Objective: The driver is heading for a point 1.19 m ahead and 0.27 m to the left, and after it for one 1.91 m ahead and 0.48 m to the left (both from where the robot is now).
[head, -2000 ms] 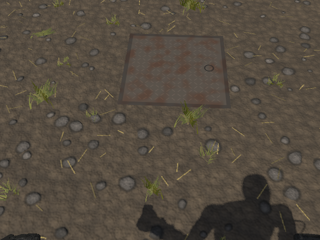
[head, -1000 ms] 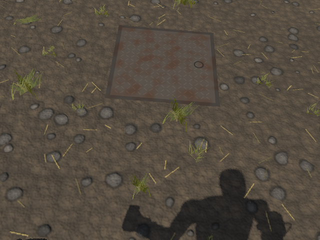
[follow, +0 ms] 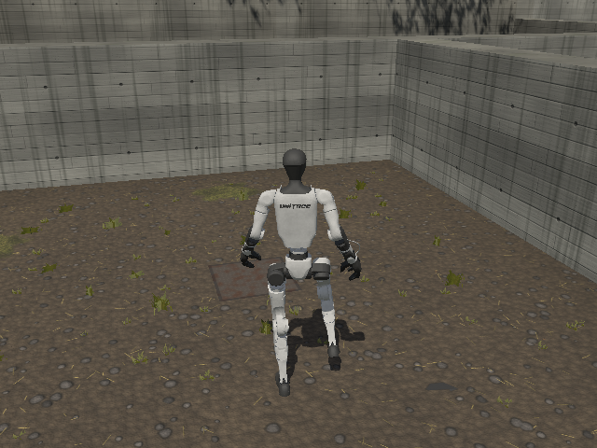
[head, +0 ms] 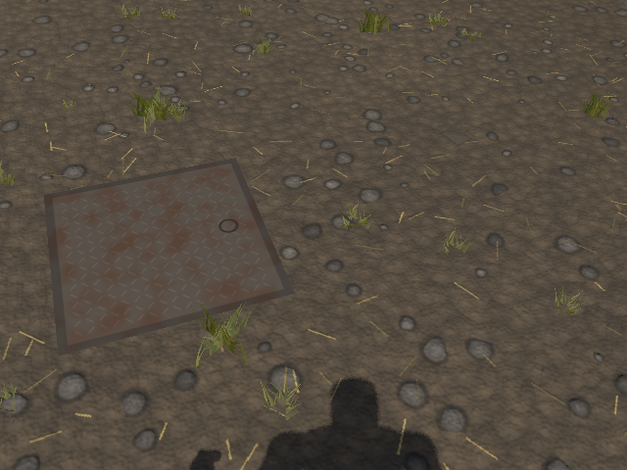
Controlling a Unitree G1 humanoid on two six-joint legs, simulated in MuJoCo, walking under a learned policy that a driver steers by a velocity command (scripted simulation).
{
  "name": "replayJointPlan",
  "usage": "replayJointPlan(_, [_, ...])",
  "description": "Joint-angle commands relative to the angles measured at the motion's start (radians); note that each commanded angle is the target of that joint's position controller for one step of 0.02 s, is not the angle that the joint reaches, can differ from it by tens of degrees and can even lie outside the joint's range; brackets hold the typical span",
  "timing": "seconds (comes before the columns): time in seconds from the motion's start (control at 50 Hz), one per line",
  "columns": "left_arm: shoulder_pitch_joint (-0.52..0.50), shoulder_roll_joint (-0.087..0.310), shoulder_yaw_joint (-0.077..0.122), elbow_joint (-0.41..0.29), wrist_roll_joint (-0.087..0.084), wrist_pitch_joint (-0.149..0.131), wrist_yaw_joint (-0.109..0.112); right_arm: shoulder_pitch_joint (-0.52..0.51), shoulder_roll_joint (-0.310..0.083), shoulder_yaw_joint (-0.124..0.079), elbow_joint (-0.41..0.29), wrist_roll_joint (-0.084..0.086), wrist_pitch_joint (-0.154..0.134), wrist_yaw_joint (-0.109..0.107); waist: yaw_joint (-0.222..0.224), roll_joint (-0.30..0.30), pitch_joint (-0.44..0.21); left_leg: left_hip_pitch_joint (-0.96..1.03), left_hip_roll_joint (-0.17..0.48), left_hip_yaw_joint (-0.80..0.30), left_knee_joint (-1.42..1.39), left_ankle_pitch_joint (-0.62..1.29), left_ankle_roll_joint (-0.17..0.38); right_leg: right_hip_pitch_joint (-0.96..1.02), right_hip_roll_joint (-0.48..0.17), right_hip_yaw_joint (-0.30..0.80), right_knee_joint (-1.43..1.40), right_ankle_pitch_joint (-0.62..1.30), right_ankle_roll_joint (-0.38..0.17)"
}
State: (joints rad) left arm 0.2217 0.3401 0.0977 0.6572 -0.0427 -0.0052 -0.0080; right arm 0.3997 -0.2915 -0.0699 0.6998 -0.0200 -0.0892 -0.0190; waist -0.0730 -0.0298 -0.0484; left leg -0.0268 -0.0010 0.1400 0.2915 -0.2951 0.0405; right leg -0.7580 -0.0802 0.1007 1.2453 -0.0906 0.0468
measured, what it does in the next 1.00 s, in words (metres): walks ahead, turning left: right foot, then left foot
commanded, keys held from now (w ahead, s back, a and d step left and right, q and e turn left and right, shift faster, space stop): w+shift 0.06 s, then w+q+shift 0.64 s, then q+shift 0.30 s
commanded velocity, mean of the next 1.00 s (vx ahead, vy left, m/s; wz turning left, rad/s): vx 0.80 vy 0.00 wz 0.54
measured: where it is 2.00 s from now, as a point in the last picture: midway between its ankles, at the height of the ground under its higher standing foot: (218, 291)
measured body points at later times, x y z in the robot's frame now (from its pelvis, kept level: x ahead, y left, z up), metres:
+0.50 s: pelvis +0.34 -0.10 -0.01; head +0.36 -0.10 +0.44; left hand +0.36 +0.19 -0.13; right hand +0.48 -0.38 -0.12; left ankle +0.30 +0.04 -0.64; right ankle +0.33 -0.22 -0.74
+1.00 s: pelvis +0.70 +0.00 -0.01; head +0.74 +0.05 +0.43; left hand +0.77 +0.35 -0.07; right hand +0.93 -0.20 -0.11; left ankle +0.72 +0.05 -0.74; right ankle +0.89 -0.14 -0.66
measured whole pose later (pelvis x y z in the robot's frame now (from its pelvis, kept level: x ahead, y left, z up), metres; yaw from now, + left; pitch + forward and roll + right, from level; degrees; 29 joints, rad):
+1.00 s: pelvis +0.70 +0.00 -0.01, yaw +37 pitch +0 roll -1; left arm -0.03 0.30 0.03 0.57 0.02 -0.10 0.01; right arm 0.31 -0.31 -0.07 0.66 0.02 -0.03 0.01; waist -0.07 -0.01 0.14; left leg -0.30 -0.18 -0.10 0.46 -0.14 0.15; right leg -0.63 -0.04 0.20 1.09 -0.35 0.08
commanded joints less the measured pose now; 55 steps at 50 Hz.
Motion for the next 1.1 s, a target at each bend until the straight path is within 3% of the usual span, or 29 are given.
replayJointPlan(0.02, [-0.112, 0.025, -0.005, -0.099, -0.004, -0.026, -0.004, 0.026, -0.117, -0.025, -0.024, -0.005, -0.021, 0.01, -0.001, 0.104, 0.185, 0.064, 0.277, -0.247, -0.192, -0.127, 0.095, -0.275, 0.003, 0.068, -0.057, 0.05, 0.002])
replayJointPlan(0.14, [-0.279, -0.032, -0.048, -0.159, 0.013, -0.066, -0.047, 0.117, -0.1, -0.002, 0.072, 0.028, 0.002, 0.014, -0.016, 0.074, 0.273, 0.108, 0.309, -0.18, -0.243, 0.074, 0.152, -0.25, -0.03, -0.081, -0.357, 0.073, -0.042])
replayJointPlan(0.22, [-0.359, -0.03, -0.058, -0.207, 0.0, -0.104, -0.087, 0.141, -0.161, -0.004, 0.113, 0.052, 0.02, 0.01, 0.0, 0.115, 0.274, 0.137, 0.32, -0.153, -0.212, 0.368, 0.153, -0.042, 0.024, -0.132, -0.58, -0.04, -0.074])
replayJointPlan(0.26, [-0.234, 0.045, -0.026, -0.195, 0.002, -0.103, -0.073, 0.141, -0.209, -0.009, 0.137, 0.047, 0.019, 0.007, 0.101, 0.21, 0.134, 0.114, 0.321, -0.135, -0.035, 0.873, 0.133, 0.291, 0.106, -0.163, -0.626, -0.096, -0.11])
replayJointPlan(0.28, [0.001, 0.101, 0.008, -0.138, -0.009, -0.095, -0.055, 0.108, -0.216, -0.006, 0.146, 0.036, 0.021, 0.004, 0.244, 0.242, -0.003, 0.012, 0.289, -0.095, 0.199, 1.009, 0.103, 0.611, 0.137, -0.173, -0.64, -0.077, -0.135])
replayJointPlan(0.3, [0.252, 0.154, 0.036, -0.072, -0.011, -0.076, -0.029, 0.071, -0.192, 0.006, 0.12, 0.019, 0.01, 0.0, 0.373, 0.235, -0.159, -0.279, 0.234, -0.106, 0.511, 0.793, 0.056, 1.031, 0.031, -0.047, -0.562, -0.107, -0.143])
replayJointPlan(0.32, [0.326, 0.274, 0.051, -0.039, 0.029, -0.077, -0.008, 0.194, 0.027, 0.055, 0.069, 0.01, -0.007, 0.01, 0.246, -0.125, -0.39, -0.581, 0.059, -0.181, 0.934, -0.135, 0.014, 1.346, -0.277, 0.443, -0.671, -0.558, -0.213])
replayJointPlan(0.34, [0.339, 0.204, 0.029, -0.046, 0.056, -0.089, -0.015, 0.142, -0.032, 0.043, 0.05, 0.08, -0.037, 0.011, 0.268, -0.197, -0.495, -0.63, 0.031, -0.344, 1.083, -0.191, 0.025, 1.28, -0.337, 0.738, -0.922, -0.841, -0.234])
replayJointPlan(0.36, [0.266, 0.134, 0.01, -0.021, 0.045, -0.098, -0.02, 0.006, -0.083, 0.017, 0.003, 0.119, -0.033, 0.003, 0.253, -0.185, -0.245, -0.766, 0.06, -0.309, 1.161, -0.122, 0.018, 1.138, -0.314, 0.647, -0.997, -0.757, -0.197])
replayJointPlan(0.4, [0.146, 0.043, -0.011, 0.01, 0.045, -0.103, -0.022, -0.053, -0.047, 0.019, -0.005, 0.079, -0.015, -0.005, 0.168, -0.081, -0.022, -0.752, 0.149, -0.264, 1.114, 0.026, 0.016, 0.839, -0.27, 0.342, -0.983, -0.428, -0.181])
replayJointPlan(0.42, [0.1, -0.008, -0.021, 0.021, 0.064, -0.11, -0.022, -0.006, -0.028, 0.014, 0.011, 0.071, 0.007, 0.004, 0.109, -0.1, 0.006, -0.673, 0.183, -0.278, 1.09, 0.086, 0.015, 0.727, -0.231, 0.226, -0.994, -0.327, -0.172])
replayJointPlan(0.46, [0.034, -0.055, -0.024, 0.046, 0.057, -0.119, -0.021, 0.015, 0.003, 0.011, 0.02, 0.085, 0.053, 0.021, 0.061, -0.103, 0.062, -0.628, 0.213, -0.265, 1.067, 0.096, 0.014, 0.637, -0.202, 0.051, -1.041, -0.18, -0.163])
replayJointPlan(0.52, [-0.008, -0.034, -0.018, 0.068, 0.049, -0.128, -0.013, -0.067, 0.01, 0.013, -0.014, 0.069, 0.089, 0.025, 0.037, -0.063, 0.181, -0.704, 0.221, -0.248, 1.022, 0.144, 0.003, 0.558, -0.178, -0.137, -1.099, -0.022, -0.143])
replayJointPlan(0.6, [0.011, 0.027, -0.01, 0.074, 0.064, -0.123, 0.01, -0.207, -0.021, 0.02, -0.068, 0.061, 0.075, 0.05, 0.052, 0.017, 0.255, -0.748, 0.179, -0.162, 0.782, 0.338, 0.012, 0.594, -0.133, -0.306, -1.154, 0.073, -0.139])
replayJointPlan(0.64, [0.05, 0.082, 0.001, 0.083, 0.055, -0.117, 0.018, -0.29, -0.031, 0.024, -0.098, 0.059, 0.062, 0.076, 0.078, 0.065, 0.268, -0.733, 0.153, -0.099, 0.631, 0.392, 0.04, 0.681, -0.142, -0.359, -1.155, 0.191, -0.117])
replayJointPlan(0.68, [0.058, 0.143, 0.012, 0.081, 0.054, -0.104, 0.028, -0.327, -0.058, 0.016, -0.12, 0.062, 0.052, 0.096, 0.068, 0.048, 0.231, -0.623, 0.08, 0.003, 0.522, 0.397, 0.071, 0.758, -0.145, -0.402, -1.076, 0.613, -0.086])
replayJointPlan(0.72, [0.049, 0.215, 0.029, 0.066, 0.035, -0.074, 0.037, -0.211, -0.119, -0.014, -0.109, 0.074, 0.061, 0.094, -0.016, -0.04, 0.129, -0.456, -0.023, 0.08, 0.516, 0.295, 0.097, 0.847, -0.158, -0.403, -0.846, 1.129, -0.078])
replayJointPlan(0.74, [0.007, 0.239, 0.037, 0.044, 0.022, -0.061, 0.033, -0.037, -0.172, -0.041, -0.075, 0.069, 0.074, 0.088, -0.109, -0.076, 0.04, -0.255, -0.056, 0.073, 0.52, 0.241, 0.123, 0.81, -0.172, -0.383, -0.625, 1.257, -0.091])
replayJointPlan(0.76, [-0.031, 0.213, 0.031, 0.023, 0.01, -0.066, 0.023, 0.175, -0.26, -0.086, -0.024, 0.056, 0.09, 0.072, -0.201, -0.049, -0.064, 0.056, -0.071, 0.009, 0.444, 0.29, 0.161, 0.674, -0.147, -0.344, -0.344, 1.144, -0.088])
replayJointPlan(0.78, [-0.029, 0.07, -0.006, 0.027, 0.007, -0.085, 0.006, 0.191, -0.268, -0.089, 0.003, 0.062, 0.099, 0.044, -0.17, 0.179, 0.005, 0.194, -0.016, -0.151, 0.313, 0.433, 0.201, 0.445, 0.038, -0.315, 0.078, 0.057, -0.025])
replayJointPlan(0.8, [0.139, -0.056, -0.048, -0.045, 0.026, -0.125, -0.005, 0.05, -0.335, -0.079, -0.068, 0.011, 0.074, 0.048, 0.058, 0.461, -0.131, 0.415, 0.19, -0.701, 0.267, 0.598, 0.426, 0.066, 0.216, -0.132, 0.469, -0.558, 0.011])
replayJointPlan(0.82, [0.09, 0.072, -0.043, -0.064, 0.032, -0.156, -0.004, 0.026, -0.291, -0.076, -0.126, 0.001, 0.052, 0.064, -0.008, 0.239, -0.326, 0.426, 0.277, -0.936, 0.086, 0.34, 0.45, 0.054, 0.18, 0.068, 0.453, -0.507, -0.031])
replayJointPlan(0.84, [-0.017, 0.106, -0.033, -0.09, 0.015, -0.164, 0.003, -0.015, -0.256, -0.069, -0.138, 0.015, 0.033, 0.069, 0.008, 0.083, -0.19, 0.28, 0.266, -0.918, 0.003, 0.249, 0.399, 0.043, 0.147, 0.071, 0.339, -0.444, -0.058])
replayJointPlan(0.86, [-0.055, 0.09, -0.033, -0.093, 0.023, -0.158, 0.016, -0.082, -0.229, -0.063, -0.137, 0.034, 0.018, 0.073, 0.071, -0.081, -0.054, 0.109, 0.228, -0.844, -0.007, 0.26, 0.351, 0.055, 0.108, 0.058, 0.234, -0.393, -0.054])
replayJointPlan(0.88, [-0.047, 0.091, -0.029, -0.083, 0.035, -0.142, 0.022, -0.142, -0.207, -0.057, -0.149, 0.041, 0.01, 0.069, 0.11, -0.106, -0.01, -0.023, 0.204, -0.766, 0.006, 0.387, 0.334, 0.112, 0.077, 0.062, 0.167, -0.361, -0.034])
replayJointPlan(0.92, [-0.038, 0.108, -0.018, -0.074, 0.049, -0.104, 0.023, -0.198, -0.193, -0.055, -0.164, 0.031, 0.015, 0.05, 0.138, -0.071, 0.022, -0.193, 0.134, -0.612, -0.002, 0.578, 0.301, 0.218, 0.039, 0.062, 0.038, -0.328, 0.005])
replayJointPlan(0.98, [-0.118, 0.029, -0.039, -0.101, 0.071, -0.077, 0.029, -0.188, -0.191, -0.058, -0.14, 0.042, 0.045, 0.005, 0.118, -0.023, 0.009, -0.291, 0.017, -0.454, 0.064, 0.81, 0.246, 0.253, 0.084, -0.005, -0.216, -0.211, 0.057])
replayJointPlan(1.04, [-0.172, 0.019, -0.046, -0.108, 0.054, -0.065, 0.027, -0.175, -0.19, -0.061, -0.133, 0.052, 0.099, -0.028, 0.08, 0.056, -0.084, -0.276, -0.045, -0.439, 0.135, 0.707, 0.155, 0.322, 0.158, -0.018, -0.462, -0.008, 0.075])
replayJointPlan(1.1, [-0.226, 0.035, -0.04, -0.111, 0.046, -0.067, 0.015, -0.166, -0.158, -0.051, -0.129, 0.046, 0.119, -0.039, 0.038, 0.141, -0.09, -0.246, -0.033, -0.487, 0.172, 0.466, 0.108, 0.354, 0.17, -0.012, -0.633, 0.111, 0.066])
